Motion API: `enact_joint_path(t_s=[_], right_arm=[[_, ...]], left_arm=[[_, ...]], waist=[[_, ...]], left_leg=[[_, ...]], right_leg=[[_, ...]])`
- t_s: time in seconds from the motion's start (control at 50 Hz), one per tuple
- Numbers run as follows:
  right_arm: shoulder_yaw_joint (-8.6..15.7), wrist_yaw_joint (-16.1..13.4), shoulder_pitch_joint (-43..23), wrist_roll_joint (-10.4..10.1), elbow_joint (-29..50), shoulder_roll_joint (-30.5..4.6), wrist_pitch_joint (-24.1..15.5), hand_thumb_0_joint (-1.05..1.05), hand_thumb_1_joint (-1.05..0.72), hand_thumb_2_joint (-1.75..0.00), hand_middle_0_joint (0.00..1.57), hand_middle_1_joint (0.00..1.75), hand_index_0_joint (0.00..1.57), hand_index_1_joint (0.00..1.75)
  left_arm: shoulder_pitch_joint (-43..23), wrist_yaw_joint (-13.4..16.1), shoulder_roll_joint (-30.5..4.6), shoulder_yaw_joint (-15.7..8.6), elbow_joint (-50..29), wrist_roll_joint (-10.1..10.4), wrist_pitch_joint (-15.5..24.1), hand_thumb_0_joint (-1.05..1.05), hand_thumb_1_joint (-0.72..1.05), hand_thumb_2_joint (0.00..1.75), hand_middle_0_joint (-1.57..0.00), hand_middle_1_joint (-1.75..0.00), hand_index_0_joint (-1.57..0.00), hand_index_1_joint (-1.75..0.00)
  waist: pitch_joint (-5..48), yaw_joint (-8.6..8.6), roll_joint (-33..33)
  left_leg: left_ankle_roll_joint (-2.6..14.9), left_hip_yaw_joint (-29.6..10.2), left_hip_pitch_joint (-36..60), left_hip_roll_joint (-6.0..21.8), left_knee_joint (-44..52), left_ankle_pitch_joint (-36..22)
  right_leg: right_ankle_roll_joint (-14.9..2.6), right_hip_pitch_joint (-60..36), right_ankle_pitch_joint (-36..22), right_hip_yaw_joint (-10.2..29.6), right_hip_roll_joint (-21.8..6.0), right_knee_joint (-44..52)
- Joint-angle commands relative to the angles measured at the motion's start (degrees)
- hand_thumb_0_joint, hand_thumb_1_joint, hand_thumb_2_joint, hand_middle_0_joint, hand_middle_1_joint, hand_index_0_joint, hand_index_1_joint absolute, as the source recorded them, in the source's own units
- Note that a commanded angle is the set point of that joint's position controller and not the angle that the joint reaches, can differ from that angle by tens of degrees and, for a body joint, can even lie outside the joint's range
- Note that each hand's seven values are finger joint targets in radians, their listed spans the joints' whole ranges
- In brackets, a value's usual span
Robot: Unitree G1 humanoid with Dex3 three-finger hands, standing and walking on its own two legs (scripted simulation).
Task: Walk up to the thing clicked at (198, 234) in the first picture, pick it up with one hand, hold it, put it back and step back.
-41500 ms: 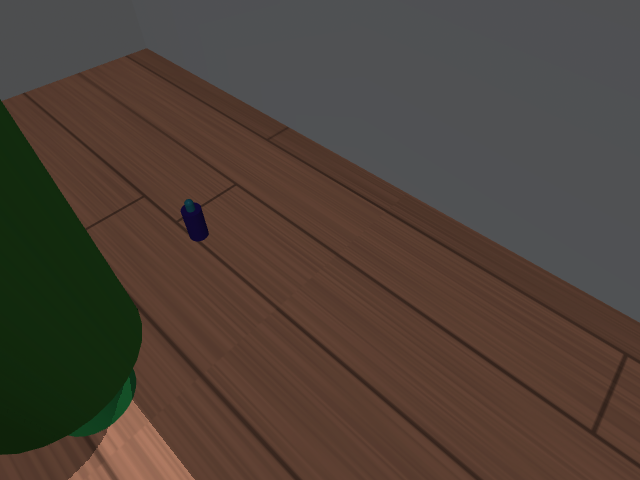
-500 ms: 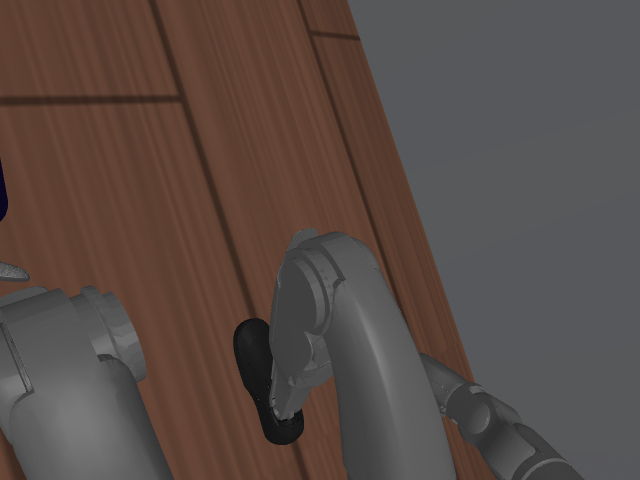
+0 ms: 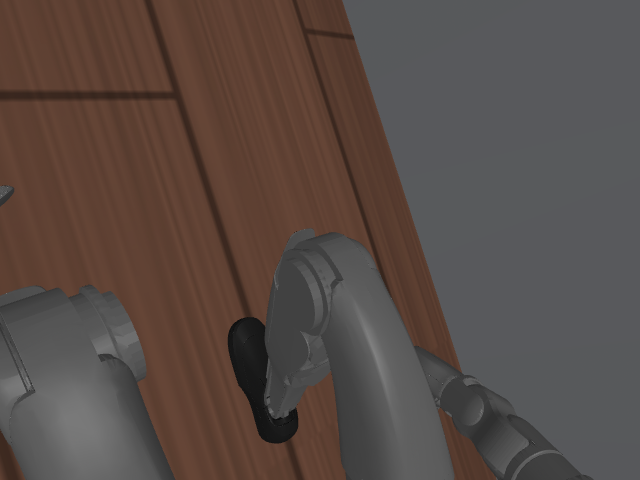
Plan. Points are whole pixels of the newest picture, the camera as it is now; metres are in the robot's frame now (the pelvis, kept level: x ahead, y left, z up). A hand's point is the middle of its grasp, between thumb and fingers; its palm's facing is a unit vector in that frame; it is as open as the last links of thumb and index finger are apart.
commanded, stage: close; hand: left
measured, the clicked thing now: out of the picture +0.46 +0.25 -0.19
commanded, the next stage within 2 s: settle in 0.24 s
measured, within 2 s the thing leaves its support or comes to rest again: leaves its support in 0.62 s
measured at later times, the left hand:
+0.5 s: hand out of the picture +0.43 +0.25 -0.17, palm faces +0.17 -0.98 -0.01, open 10.7 cm
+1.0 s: hand out of the picture +0.43 +0.26 -0.09, palm faces +0.19 -0.98 -0.04, open 10.9 cm
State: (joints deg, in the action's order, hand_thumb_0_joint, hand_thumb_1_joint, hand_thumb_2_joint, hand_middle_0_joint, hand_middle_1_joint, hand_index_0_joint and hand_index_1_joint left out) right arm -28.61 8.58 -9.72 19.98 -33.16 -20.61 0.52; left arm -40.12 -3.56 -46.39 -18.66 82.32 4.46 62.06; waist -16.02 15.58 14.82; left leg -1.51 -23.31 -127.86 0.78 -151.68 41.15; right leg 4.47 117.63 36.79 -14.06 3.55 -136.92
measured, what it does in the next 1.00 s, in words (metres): stands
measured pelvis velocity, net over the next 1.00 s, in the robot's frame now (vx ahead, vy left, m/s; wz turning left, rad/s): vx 0.00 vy -0.01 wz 0.05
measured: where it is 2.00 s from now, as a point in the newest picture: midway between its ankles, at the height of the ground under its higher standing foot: (190, 445)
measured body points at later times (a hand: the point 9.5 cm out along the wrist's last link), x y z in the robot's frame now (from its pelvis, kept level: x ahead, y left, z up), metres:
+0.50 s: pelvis +0.00 +0.00 +0.00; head +0.23 +0.19 +0.33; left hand +0.42 +0.30 -0.17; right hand +0.17 -0.24 -0.04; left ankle +0.08 +0.13 -0.26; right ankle +0.14 -0.13 -0.26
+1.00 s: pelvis +0.00 -0.01 +0.02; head +0.21 +0.16 +0.38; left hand +0.41 +0.32 -0.08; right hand +0.18 -0.25 -0.05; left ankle +0.08 +0.13 -0.26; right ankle +0.14 -0.13 -0.26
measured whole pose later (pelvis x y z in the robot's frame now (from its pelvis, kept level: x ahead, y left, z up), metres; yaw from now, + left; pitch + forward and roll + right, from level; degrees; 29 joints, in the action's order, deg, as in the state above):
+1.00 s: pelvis +0.00 -0.01 +0.02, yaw +3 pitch +21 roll -15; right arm -17.2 8.6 -1.8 13.1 -34.5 -18.4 3.0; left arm -34.5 -3.4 -35.7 -15.8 56.9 4.1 45.4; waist -7.1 11.9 7.6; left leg -1.1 -17.8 -129.3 1.2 -145.8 39.8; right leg 3.3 120.3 37.6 -10.6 1.6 -134.8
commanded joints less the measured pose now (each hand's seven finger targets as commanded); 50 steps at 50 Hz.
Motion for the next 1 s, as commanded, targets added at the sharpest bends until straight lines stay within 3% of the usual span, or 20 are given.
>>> enact_joint_path(t_s=[0.0,0.06,0.08,0.22,0.26,0.32,0.36,0.48,0.56,0.6,0.64,0.74,0.8,0.82,0.98], right_arm=[[6.93,-0.85,3.13,0.21,0.00,-20.58,0.79,0.00,-0.86,-0.89,0.20,0.30,0.20,0.30],[6.76,-0.92,3.11,0.13,0.07,-20.69,0.84,0.00,-0.86,-0.89,0.20,0.30,0.20,0.30],[6.73,-0.76,3.57,0.23,-0.16,-20.68,0.95,0.00,-0.87,-0.89,0.20,0.30,0.20,0.30],[6.87,-0.63,3.87,0.18,-0.32,-20.49,1.14,0.00,-0.87,-0.90,0.20,0.30,0.20,0.30],[6.72,-0.50,3.11,0.12,-0.15,-20.28,1.01,0.00,-0.87,-0.90,0.20,0.30,0.20,0.30],[6.65,-0.50,3.55,0.00,0.07,-20.52,1.11,0.00,-0.88,-0.90,0.20,0.30,0.20,0.30],[6.74,-0.58,2.87,-0.12,0.01,-20.47,0.97,0.00,-0.89,-0.90,0.20,0.30,0.20,0.30],[7.39,-0.66,3.95,-0.14,-0.35,-20.11,0.83,0.00,-0.89,-0.91,0.20,0.30,0.20,0.30],[8.59,-0.69,4.85,-0.46,-0.40,-19.70,0.98,0.00,-0.89,-0.90,0.20,0.30,0.20,0.30],[9.13,-0.68,5.40,-0.71,-0.40,-19.53,1.14,0.00,-0.88,-0.90,0.20,0.30,0.20,0.30],[9.97,-0.76,5.95,-1.13,-0.03,-18.92,1.38,0.00,-0.88,-0.90,0.20,0.30,0.20,0.30],[12.33,-0.62,7.70,-2.55,0.24,-17.98,2.04,0.00,-0.89,-0.90,0.20,0.30,0.20,0.30],[14.12,-0.47,8.86,-3.89,0.44,-17.23,2.21,0.00,-0.88,-0.90,0.20,0.30,0.20,0.30],[14.77,-0.56,10.04,-4.22,0.35,-17.17,2.18,0.00,-0.88,-0.90,0.20,0.30,0.20,0.30],[19.91,-1.20,13.84,-8.41,0.35,-14.52,2.69,0.00,-0.89,-0.90,0.20,0.30,0.20,0.30]], left_arm=[[-13.08,-0.06,-4.07,0.94,-8.85,-0.54,3.89,0.00,0.34,0.70,-0.69,-0.68,-0.68,-0.69],[-14.23,0.34,-4.70,0.45,-9.05,-0.51,3.76,0.00,0.32,0.75,-0.78,-0.76,-0.76,-0.77],[-14.76,0.35,-3.87,1.34,-9.03,-0.59,3.82,0.00,0.34,0.77,-0.80,-0.79,-0.79,-0.79],[-13.47,0.61,-3.09,1.61,-9.91,-0.36,3.31,0.00,0.29,0.92,-0.96,-0.97,-0.95,-0.99],[-14.80,0.93,-3.15,2.14,-10.49,-0.43,3.39,0.00,0.27,0.96,-1.00,-1.02,-0.99,-1.04],[-14.54,1.57,-4.09,0.45,-10.22,0.16,3.33,0.00,0.25,1.01,-1.06,-1.08,-1.04,-1.10],[-15.85,1.62,-4.41,0.74,-10.95,0.10,3.53,0.00,0.23,1.08,-1.07,-1.17,-1.05,-1.19],[-16.35,1.48,-4.43,0.99,-15.78,0.15,3.14,0.00,0.25,1.19,-1.15,-1.28,-1.13,-1.31],[-16.57,1.84,-5.11,0.32,-22.06,-0.03,2.15,0.00,0.22,1.22,-1.19,-1.33,-1.17,-1.36],[-16.38,2.23,-4.77,-0.01,-23.67,-0.18,1.20,0.00,0.24,1.24,-1.21,-1.34,-1.19,-1.37],[-16.10,2.67,-5.59,-1.59,-26.66,-0.27,0.09,0.00,0.21,1.24,-1.21,-1.35,-1.19,-1.38],[-14.18,2.59,-2.22,-0.19,-30.19,-0.55,-3.42,0.00,0.20,1.27,-1.24,-1.39,-1.22,-1.42],[-13.56,1.93,-0.24,1.18,-33.44,-0.30,-5.69,0.00,0.18,1.27,-1.25,-1.40,-1.24,-1.43],[-13.04,1.67,0.38,0.89,-34.53,-0.05,-6.58,0.00,0.18,1.26,-1.25,-1.39,-1.24,-1.42],[-11.85,-0.82,5.22,2.14,-43.00,1.44,-13.58,0.00,0.16,1.25,-1.24,-1.40,-1.23,-1.42]], waist=[[32.39,7.14,-31.76],[31.94,7.70,-31.84],[32.37,8.19,-32.59],[33.55,7.42,-33.40],[32.85,7.36,-32.93],[33.01,7.31,-32.29],[31.91,7.25,-32.86],[35.47,6.54,-34.51],[38.90,4.98,-37.50],[39.76,5.12,-38.28],[41.56,3.56,-38.16],[42.68,3.01,-37.85],[43.47,1.93,-36.52],[45.26,1.51,-36.36],[49.04,-2.15,-35.46]], left_leg=[[-0.42,7.09,25.20,2.89,19.00,-8.34],[-0.42,6.61,25.20,3.03,19.38,-8.23],[-0.51,6.53,25.77,2.94,19.32,-8.64],[-0.74,6.70,27.32,2.96,19.32,-10.94],[-0.51,6.75,25.92,2.87,19.45,-8.93],[-0.32,6.91,24.87,2.79,19.33,-8.08],[-0.31,7.07,24.55,2.79,19.64,-6.90],[-0.40,7.60,26.68,2.90,19.60,-8.80],[-0.77,8.17,29.56,3.04,20.02,-10.90],[-0.81,8.20,29.46,3.07,20.33,-11.91],[-0.58,8.95,29.47,3.11,20.72,-11.50],[-0.29,9.80,27.80,2.87,22.28,-10.22],[0.25,10.63,25.68,2.52,22.89,-7.39],[0.17,10.82,26.88,2.52,23.09,-9.18],[0.93,13.00,25.33,1.67,26.09,-7.43]], right_leg=[[-4.75,-14.01,-12.64,-6.23,2.43,9.85],[-4.73,-13.74,-12.61,-6.35,2.33,9.85],[-4.65,-14.02,-13.01,-6.42,2.29,9.87],[-4.77,-14.61,-14.38,-6.28,2.36,9.89],[-4.93,-14.17,-13.08,-6.22,2.49,10.04],[-4.85,-15.00,-12.48,-6.26,2.57,10.39],[-4.92,-13.93,-11.59,-6.08,2.49,10.48],[-4.95,-15.63,-13.25,-5.61,2.44,10.45],[-5.19,-15.53,-14.52,-4.89,2.24,10.15],[-5.22,-15.77,-15.29,-4.81,2.02,9.75],[-5.30,-16.51,-14.87,-4.01,1.89,10.33],[-5.45,-15.70,-13.83,-3.21,1.39,10.85],[-5.58,-14.51,-11.69,-2.35,1.23,11.63],[-5.63,-15.37,-13.17,-2.12,1.12,11.64],[-6.28,-12.23,-10.40,0.23,0.36,12.55]])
